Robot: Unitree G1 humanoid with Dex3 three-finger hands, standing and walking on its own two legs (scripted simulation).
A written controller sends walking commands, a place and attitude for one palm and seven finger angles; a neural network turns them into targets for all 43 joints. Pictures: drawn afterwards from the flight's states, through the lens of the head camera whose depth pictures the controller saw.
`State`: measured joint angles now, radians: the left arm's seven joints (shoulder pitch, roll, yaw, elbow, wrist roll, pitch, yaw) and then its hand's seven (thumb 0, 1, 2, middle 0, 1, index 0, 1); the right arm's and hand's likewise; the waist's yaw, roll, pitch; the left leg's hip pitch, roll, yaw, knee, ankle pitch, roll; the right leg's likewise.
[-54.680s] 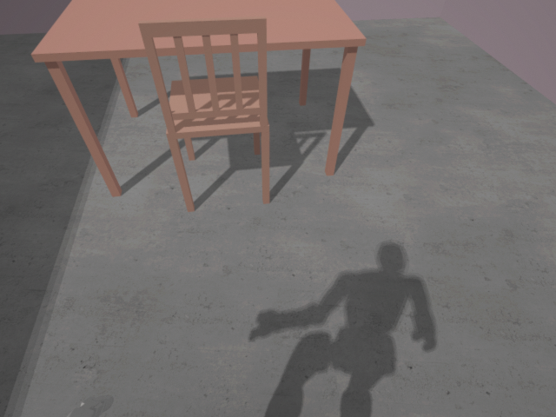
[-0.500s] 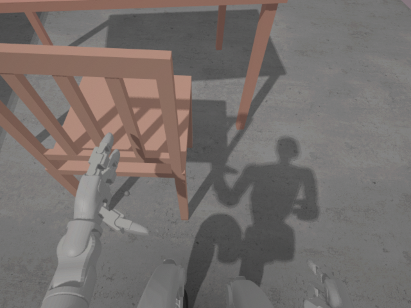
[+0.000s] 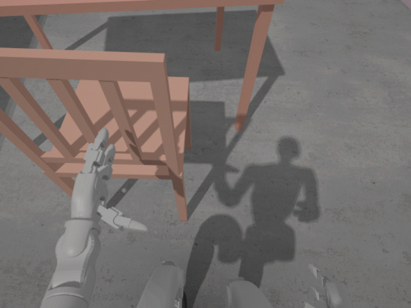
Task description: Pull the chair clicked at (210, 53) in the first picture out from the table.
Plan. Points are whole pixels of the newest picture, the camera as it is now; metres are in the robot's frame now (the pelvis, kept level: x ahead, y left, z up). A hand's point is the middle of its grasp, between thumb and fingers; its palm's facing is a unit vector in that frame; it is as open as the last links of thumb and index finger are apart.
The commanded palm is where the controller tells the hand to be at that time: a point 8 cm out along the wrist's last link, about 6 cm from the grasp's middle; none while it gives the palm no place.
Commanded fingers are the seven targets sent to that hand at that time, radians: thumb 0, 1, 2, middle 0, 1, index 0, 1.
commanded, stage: aim the fingers beside a spindle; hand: left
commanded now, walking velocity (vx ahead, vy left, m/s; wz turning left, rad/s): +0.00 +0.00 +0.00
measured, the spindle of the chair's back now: (84, 123) +0.48 +0.28 +0.02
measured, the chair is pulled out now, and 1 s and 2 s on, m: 0.29 0.29 0.29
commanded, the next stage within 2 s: push the fingers through the gap in 0.94 s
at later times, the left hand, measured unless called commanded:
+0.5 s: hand (121, 190) +0.33 +0.17 +0.02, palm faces +0.00 -1.00 -0.04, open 16.9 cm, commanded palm +0.31 +0.22 +0.02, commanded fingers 0.00 -0.50 0.30 -0.06 -0.08 -0.06 -0.08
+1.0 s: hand (118, 191) +0.33 +0.17 +0.02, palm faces -0.02 -1.00 -0.02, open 16.9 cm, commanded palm +0.31 +0.23 +0.02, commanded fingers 0.00 -0.50 0.30 -0.06 -0.08 -0.06 -0.08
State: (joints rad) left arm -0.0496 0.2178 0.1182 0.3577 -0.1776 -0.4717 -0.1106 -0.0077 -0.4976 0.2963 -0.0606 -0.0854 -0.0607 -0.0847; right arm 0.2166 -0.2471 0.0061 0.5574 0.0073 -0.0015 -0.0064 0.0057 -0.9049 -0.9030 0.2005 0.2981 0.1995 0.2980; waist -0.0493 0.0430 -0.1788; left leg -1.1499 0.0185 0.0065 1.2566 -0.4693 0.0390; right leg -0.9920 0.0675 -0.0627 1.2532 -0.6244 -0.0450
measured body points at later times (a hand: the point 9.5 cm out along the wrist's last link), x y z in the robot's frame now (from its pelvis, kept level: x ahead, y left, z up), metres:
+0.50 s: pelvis +0.00 -0.01 +0.00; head +0.10 +0.00 +0.44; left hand +0.33 +0.23 +0.02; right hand +0.15 -0.26 -0.11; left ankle +0.07 +0.10 -0.62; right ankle -0.01 -0.10 -0.62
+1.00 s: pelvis +0.00 +0.01 +0.00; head +0.10 +0.02 +0.44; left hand +0.32 +0.23 +0.03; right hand +0.15 -0.25 -0.10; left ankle +0.07 +0.10 -0.62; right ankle -0.01 -0.10 -0.62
